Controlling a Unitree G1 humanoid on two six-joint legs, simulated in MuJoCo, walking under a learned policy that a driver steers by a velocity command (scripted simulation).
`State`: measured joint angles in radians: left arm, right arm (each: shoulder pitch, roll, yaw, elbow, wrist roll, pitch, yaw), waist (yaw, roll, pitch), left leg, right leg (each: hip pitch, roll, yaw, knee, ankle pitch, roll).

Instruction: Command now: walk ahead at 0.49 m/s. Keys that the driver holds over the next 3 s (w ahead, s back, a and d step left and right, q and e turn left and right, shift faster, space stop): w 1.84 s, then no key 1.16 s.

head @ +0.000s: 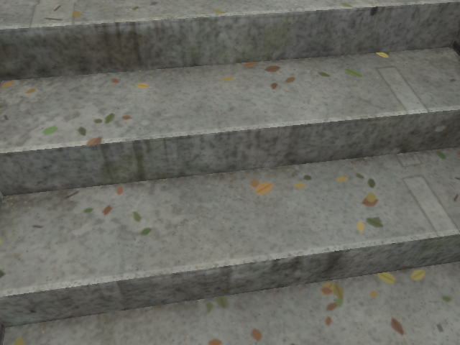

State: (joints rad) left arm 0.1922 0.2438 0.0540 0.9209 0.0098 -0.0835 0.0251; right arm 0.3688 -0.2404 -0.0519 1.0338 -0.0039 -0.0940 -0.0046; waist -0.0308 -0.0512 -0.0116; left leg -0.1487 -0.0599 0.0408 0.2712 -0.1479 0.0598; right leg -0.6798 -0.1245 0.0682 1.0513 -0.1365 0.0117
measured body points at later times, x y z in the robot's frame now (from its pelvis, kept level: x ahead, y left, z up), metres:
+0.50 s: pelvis +0.22 -0.06 +0.00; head +0.23 -0.08 +0.45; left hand +0.05 +0.11 -0.13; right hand +0.43 -0.19 -0.10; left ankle +0.33 +0.08 -0.42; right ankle +0.15 -0.15 -0.75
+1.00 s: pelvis +0.45 -0.05 +0.15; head +0.45 -0.03 +0.59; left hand +0.65 +0.08 +0.03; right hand +0.31 -0.22 +0.00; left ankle +0.38 +0.03 -0.59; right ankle +0.57 -0.21 -0.29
